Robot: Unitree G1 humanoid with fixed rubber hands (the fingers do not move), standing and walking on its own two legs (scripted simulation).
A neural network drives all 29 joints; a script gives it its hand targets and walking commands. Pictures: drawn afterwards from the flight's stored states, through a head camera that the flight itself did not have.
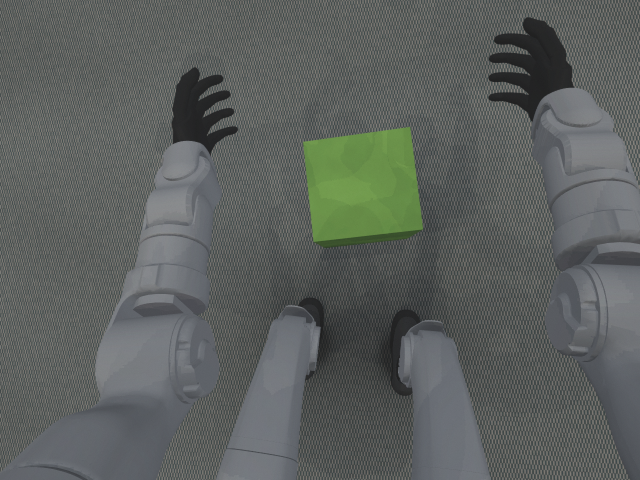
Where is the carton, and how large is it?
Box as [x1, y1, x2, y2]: [303, 127, 422, 247]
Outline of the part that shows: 409,127 303,142 313,240 324,247 400,239 406,238 422,229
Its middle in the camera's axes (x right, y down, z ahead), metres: +0.09 -0.10 +0.87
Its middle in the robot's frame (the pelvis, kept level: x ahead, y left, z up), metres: +0.49 +0.03 -0.52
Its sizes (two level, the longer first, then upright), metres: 0.210 0.200 0.250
